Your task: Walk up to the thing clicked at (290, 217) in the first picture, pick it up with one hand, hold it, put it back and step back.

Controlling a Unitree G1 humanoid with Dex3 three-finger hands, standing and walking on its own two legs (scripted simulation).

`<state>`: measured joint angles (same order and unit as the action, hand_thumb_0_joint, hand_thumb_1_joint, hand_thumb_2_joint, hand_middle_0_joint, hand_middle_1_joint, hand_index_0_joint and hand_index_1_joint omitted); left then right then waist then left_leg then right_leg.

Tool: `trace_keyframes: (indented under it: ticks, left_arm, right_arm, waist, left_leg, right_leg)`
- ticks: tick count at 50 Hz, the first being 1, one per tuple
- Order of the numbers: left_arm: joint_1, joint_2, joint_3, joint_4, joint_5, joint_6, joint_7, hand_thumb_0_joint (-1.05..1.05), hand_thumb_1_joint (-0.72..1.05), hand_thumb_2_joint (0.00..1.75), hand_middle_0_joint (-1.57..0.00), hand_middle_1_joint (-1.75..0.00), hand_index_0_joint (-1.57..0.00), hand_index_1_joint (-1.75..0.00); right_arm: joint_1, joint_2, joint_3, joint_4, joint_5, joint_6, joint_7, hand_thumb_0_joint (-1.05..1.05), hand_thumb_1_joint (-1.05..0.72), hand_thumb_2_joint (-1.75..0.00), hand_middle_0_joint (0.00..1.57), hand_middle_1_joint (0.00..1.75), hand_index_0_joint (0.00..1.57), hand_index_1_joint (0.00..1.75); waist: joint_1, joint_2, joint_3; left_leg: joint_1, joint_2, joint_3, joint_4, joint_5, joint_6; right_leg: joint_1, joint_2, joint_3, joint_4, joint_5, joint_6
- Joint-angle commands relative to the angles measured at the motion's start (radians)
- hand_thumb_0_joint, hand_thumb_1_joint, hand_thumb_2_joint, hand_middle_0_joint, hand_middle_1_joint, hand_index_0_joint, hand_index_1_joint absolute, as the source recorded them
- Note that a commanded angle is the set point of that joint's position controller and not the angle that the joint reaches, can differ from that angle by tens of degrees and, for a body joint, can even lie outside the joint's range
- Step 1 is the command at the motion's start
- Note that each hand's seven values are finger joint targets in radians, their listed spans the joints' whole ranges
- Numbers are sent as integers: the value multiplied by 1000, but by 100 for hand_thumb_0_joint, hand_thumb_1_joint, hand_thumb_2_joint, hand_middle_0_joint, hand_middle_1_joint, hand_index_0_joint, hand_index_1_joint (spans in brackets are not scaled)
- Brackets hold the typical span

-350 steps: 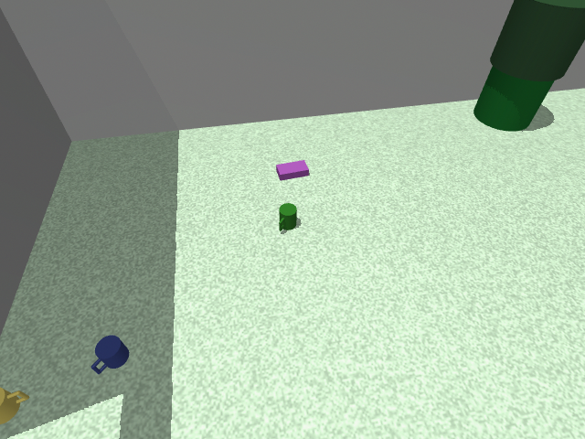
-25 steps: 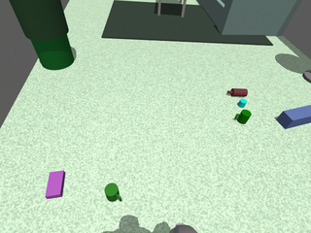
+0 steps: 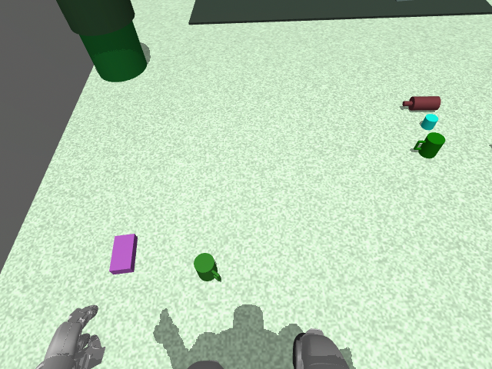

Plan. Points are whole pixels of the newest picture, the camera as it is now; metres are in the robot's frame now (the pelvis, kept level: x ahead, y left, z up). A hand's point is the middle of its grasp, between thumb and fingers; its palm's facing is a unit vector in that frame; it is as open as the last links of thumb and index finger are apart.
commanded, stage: walk up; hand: left
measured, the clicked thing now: (209, 269) +0.53 +0.19 -0.68
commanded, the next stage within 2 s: none
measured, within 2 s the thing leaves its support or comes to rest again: neither
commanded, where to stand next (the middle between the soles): +0.13 +0.01 m, yaw -6 degrees
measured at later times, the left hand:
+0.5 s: hand out of the picture +0.02 +0.26 -0.11, palm faces -0.13 -0.90 -0.42, open 7.4 cm
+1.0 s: hand out of the picture +0.14 +0.27 -0.12, palm faces -0.14 -0.90 -0.42, open 7.4 cm
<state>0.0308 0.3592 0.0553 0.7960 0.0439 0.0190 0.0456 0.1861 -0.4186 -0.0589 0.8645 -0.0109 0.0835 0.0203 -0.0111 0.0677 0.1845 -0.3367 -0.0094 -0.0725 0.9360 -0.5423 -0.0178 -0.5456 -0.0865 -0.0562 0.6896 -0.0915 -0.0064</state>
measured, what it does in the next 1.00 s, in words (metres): steps on the spot: left foot, then right foot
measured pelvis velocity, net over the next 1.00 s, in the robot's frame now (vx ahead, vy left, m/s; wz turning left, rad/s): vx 0.05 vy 0.01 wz -0.09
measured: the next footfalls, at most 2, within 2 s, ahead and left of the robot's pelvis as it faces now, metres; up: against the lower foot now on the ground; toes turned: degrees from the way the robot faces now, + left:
left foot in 0.02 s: +0.02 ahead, +0.14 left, +0.00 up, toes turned -3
right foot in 0.46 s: -0.02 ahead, -0.15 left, +0.00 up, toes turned -7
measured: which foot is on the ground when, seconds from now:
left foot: up 0.00-0.00, down 0.02-0.46, up 0.48-0.86, down 0.88-1.00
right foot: down 0.00-0.06, up 0.08-0.44, down 0.46-0.92, up 0.94-1.00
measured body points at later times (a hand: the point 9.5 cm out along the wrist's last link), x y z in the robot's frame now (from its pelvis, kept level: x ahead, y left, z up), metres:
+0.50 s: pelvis -0.04 -0.03 +0.03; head -0.04 -0.03 +0.48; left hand +0.03 +0.30 -0.08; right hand -0.02 -0.38 -0.08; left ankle -0.02 +0.13 -0.68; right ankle -0.06 -0.14 -0.70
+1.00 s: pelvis +0.05 +0.01 +0.03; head +0.12 +0.00 +0.47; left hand +0.15 +0.32 -0.09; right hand +0.11 -0.30 -0.10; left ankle +0.15 +0.11 -0.70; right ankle -0.04 -0.13 -0.63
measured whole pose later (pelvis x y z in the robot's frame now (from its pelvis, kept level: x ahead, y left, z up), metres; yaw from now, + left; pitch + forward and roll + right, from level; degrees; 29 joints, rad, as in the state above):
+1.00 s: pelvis +0.05 +0.01 +0.03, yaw -5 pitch -3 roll +0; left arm 0.25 0.40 0.03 0.84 -0.01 -0.04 0.03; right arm 0.19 -0.35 -0.06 0.83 -0.01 -0.02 0.07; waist -0.01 0.01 0.22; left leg -0.38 0.00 0.00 0.62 -0.20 0.03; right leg -0.29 0.00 0.06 1.07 -0.51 -0.03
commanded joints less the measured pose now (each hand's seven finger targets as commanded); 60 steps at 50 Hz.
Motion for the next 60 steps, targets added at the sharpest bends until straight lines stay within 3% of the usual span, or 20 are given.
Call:
trace_keyframes:
  ticks: [1,3,4,8,12,16,19,22,24,25,26,30,38,43,45,46,47,48,52,60]
  left_arm:
    - [21,287,89,-45,-11,19,6,0,90,90,-20,-30,-20,-30]
    - [-10,221,80,-59,-34,14,15,0,90,90,-20,-30,-20,-30]
    - [-83,301,108,-46,-14,7,24,0,90,90,-20,-30,-20,-30]
    - [220,258,92,83,-43,15,-18,0,90,90,-20,-30,-20,-30]
    - [211,275,85,45,-17,-31,-63,0,90,90,-20,-30,-20,-30]
    - [99,275,73,8,-11,-61,-76,0,90,90,-20,-30,-20,-30]
    - [184,251,62,37,-17,-86,-82,0,90,90,-20,-30,-20,-30]
    - [514,250,77,157,-25,-108,-63,0,90,90,-20,-30,-20,-30]
    - [564,418,119,133,-8,-115,-42,0,90,90,-20,-30,-20,-30]
    - [457,441,115,92,-8,-108,-40,0,90,90,-20,-30,-20,-30]
    - [380,452,114,64,-14,-112,-41,0,90,90,-20,-30,-20,-30]
    - [335,339,84,53,-43,-138,-25,0,90,90,-20,-30,-20,-30]
    - [320,280,66,4,-29,-132,10,0,90,90,-20,-30,-20,-30]
    - [265,297,44,-12,-58,-85,23,0,90,90,-20,-30,-20,-30]
    - [310,264,31,-16,-76,-82,27,0,90,90,-20,-30,-20,-30]
    - [408,200,29,-47,-58,-89,-6,0,90,90,-20,-30,-20,-30]
    - [462,215,33,-19,-60,-84,-11,0,90,90,-20,-30,-20,-30]
    - [417,280,37,1,-44,-81,-10,0,90,90,-20,-30,-20,-30]
    - [389,283,49,23,-43,-82,-44,0,90,90,-20,-30,-20,-30]
    - [371,205,36,56,-32,-87,-34,0,90,90,-20,-30,-20,-30]
  right_arm:
    - [245,-200,-78,29,-29,-7,11,0,-90,-90,20,30,20,30]
    - [101,-343,-93,-63,-46,-10,11,0,-90,-90,20,30,20,30]
    - [-45,-389,-100,-84,-40,-23,0,0,-90,-90,20,30,20,30]
    - [-123,-234,-60,-84,-42,-86,-37,0,-90,-90,20,30,20,30]
    - [68,-265,-97,-52,-36,-117,-10,0,-90,-90,20,30,20,30]
    - [199,-285,-98,-32,-37,-125,-9,0,-90,-90,20,30,20,30]
    - [156,-291,-89,-59,-32,-122,2,0,-90,-90,20,30,20,30]
    - [7,-220,-68,-113,-27,-102,16,0,-90,-90,20,30,20,30]
    - [-44,-118,-36,-180,-17,-90,15,0,-90,-90,20,30,20,30]
    - [-79,-200,-63,-178,-17,-85,11,0,-90,-90,20,30,20,30]
    - [-43,-240,-75,-158,-13,-93,16,0,-90,-90,20,30,20,30]
    - [131,-207,-73,-55,1,-90,35,0,-90,-90,20,30,20,30]
    - [49,-128,-55,-103,-20,-66,43,0,-90,-90,20,30,20,30]
    - [10,-136,-51,-81,-13,-72,20,0,-90,-90,20,30,20,30]
    - [121,-212,-73,-62,-25,-83,9,0,-90,-90,20,30,20,30]
    - [290,-283,-111,-49,-10,-118,16,0,-90,-90,20,30,20,30]
    - [316,-341,-124,-44,11,-126,18,0,-90,-90,20,30,20,30]
    - [272,-329,-134,-54,30,-122,14,0,-90,-90,20,30,20,30]
    - [75,-211,-77,-110,9,-135,7,0,-90,-90,20,30,20,30]
    - [26,-191,-39,-117,-3,-126,-1,0,-90,-90,20,30,20,30]
  waist:
    - [-28,-230,-213]
    - [-67,294,-72]
    - [-63,246,45]
    - [83,6,-110]
    - [-32,136,-278]
    - [-113,102,-136]
    - [-71,160,-109]
    - [105,61,-171]
    - [134,-239,-99]
    - [111,-140,-17]
    - [73,-141,61]
    - [-8,-147,13]
    - [24,-241,-43]
    - [23,-252,-100]
    - [-41,-45,-228]
    - [-77,106,-382]
    - [-73,157,-473]
    - [-73,83,-451]
    - [3,25,-161]
    - [13,150,-143]
  left_leg:
    - [236,-14,75,-290,98,53]
    - [-187,370,-588,-731,-348,252]
    - [-449,453,-698,-839,-373,342]
    - [-89,190,-221,-611,-31,113]
    - [423,251,-313,-613,-230,216]
    - [443,323,-316,-624,-57,274]
    - [307,304,-227,-591,55,279]
    - [7,157,-5,-310,99,174]
    - [-491,-36,37,139,-35,45]
    - [-458,8,-98,141,34,41]
    - [-452,53,-112,127,74,43]
    - [-327,35,-100,101,293,19]
    - [-131,33,19,-142,382,16]
    - [84,25,99,-352,445,69]
    - [294,41,58,-468,847,123]
    - [526,210,-212,-469,563,189]
    - [654,378,-586,-569,270,313]
    - [585,412,-652,-645,-41,341]
    - [155,243,-212,-651,82,206]
    - [-16,225,-63,-527,456,230]
  right_leg:
    - [-87,-116,218,-196,-582,-64]
    - [-165,194,60,414,-540,1]
    - [-32,160,218,568,-545,2]
    - [-59,204,253,639,-245,-18]
    - [-157,122,115,352,-334,40]
    - [-159,82,148,108,-474,17]
    - [23,68,89,-52,-494,-18]
    - [498,108,12,-346,-190,-27]
    - [619,-240,691,-514,-644,-112]
    - [431,-330,811,-599,-879,-170]
    - [372,-342,789,-600,-901,-207]
    - [411,-144,335,-498,-271,-73]
    - [362,-108,59,-298,505,-117]
    - [321,-113,94,-105,513,-111]
    - [310,-14,70,200,367,-39]
    - [147,114,73,412,-249,-35]
    - [-20,180,116,540,-505,-41]
    - [-54,97,159,576,-491,-50]
    - [42,23,153,391,-317,-39]
    - [234,57,31,46,-216,0]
